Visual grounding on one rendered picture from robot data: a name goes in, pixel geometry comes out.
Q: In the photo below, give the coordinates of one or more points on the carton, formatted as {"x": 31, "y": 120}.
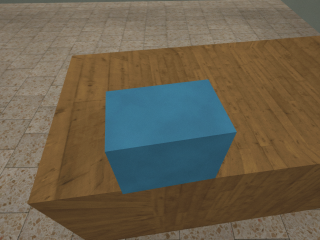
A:
{"x": 165, "y": 135}

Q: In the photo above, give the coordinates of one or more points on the pedestal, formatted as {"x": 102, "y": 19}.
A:
{"x": 270, "y": 90}

